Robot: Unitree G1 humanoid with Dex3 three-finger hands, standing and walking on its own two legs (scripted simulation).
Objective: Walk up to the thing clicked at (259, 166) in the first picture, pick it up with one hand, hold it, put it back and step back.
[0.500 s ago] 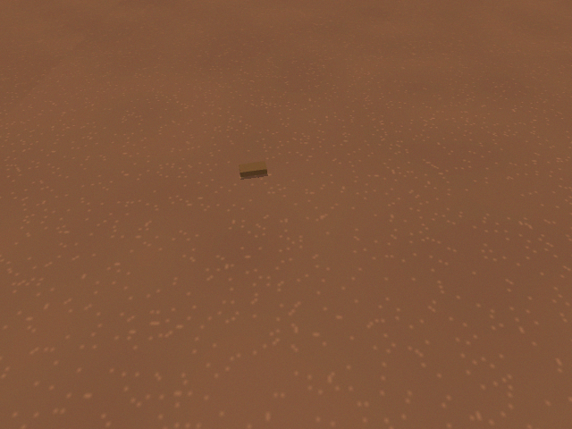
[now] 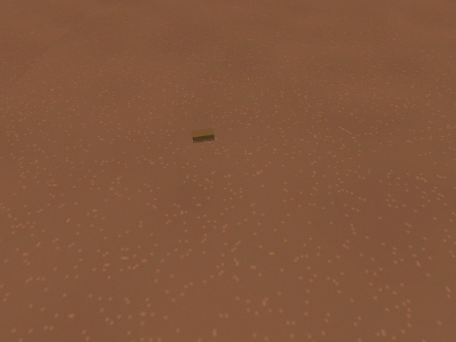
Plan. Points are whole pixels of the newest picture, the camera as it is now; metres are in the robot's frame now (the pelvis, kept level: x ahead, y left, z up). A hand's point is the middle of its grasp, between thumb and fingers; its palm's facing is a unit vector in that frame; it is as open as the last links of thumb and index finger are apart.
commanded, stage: stand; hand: left
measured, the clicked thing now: (202, 134) +1.46 +0.25 -0.77
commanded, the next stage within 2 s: walk up in 0.62 s
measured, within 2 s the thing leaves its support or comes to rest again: neither
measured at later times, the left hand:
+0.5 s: hand out of the picture +0.07 +0.25 -0.16, palm faces -0.02 -0.94 -0.34, open 7.4 cm
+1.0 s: hand out of the picture +0.06 +0.31 -0.17, palm faces +0.12 -0.92 -0.36, open 7.4 cm
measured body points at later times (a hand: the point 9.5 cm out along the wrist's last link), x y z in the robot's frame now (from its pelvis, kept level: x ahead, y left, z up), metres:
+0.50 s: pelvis +0.00 +0.00 +0.00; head +0.01 +0.00 +0.45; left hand +0.07 +0.30 -0.13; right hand +0.08 -0.30 -0.13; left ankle +0.01 +0.12 -0.75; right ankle +0.00 -0.12 -0.75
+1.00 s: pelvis +0.09 +0.02 -0.02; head +0.11 +0.04 +0.43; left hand +0.06 +0.36 -0.15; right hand +0.23 -0.30 -0.11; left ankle +0.18 +0.16 -0.75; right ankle +0.00 -0.12 -0.75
